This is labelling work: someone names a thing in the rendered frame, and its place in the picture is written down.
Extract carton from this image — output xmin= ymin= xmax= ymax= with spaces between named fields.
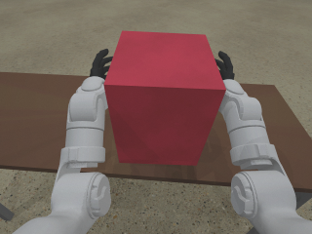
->
xmin=103 ymin=30 xmax=226 ymax=166

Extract table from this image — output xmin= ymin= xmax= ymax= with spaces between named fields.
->
xmin=0 ymin=71 xmax=312 ymax=234

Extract robot left upper arm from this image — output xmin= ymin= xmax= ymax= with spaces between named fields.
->
xmin=12 ymin=172 xmax=111 ymax=234

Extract robot left forearm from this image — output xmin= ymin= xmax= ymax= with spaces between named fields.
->
xmin=51 ymin=76 xmax=108 ymax=209

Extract robot right upper arm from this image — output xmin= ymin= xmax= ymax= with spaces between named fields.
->
xmin=230 ymin=170 xmax=312 ymax=234

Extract robot right forearm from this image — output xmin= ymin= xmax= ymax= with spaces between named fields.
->
xmin=218 ymin=79 xmax=296 ymax=207

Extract right robot hand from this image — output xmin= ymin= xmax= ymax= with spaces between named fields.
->
xmin=214 ymin=51 xmax=235 ymax=80

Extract left robot hand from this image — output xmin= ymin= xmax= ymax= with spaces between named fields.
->
xmin=90 ymin=49 xmax=113 ymax=80

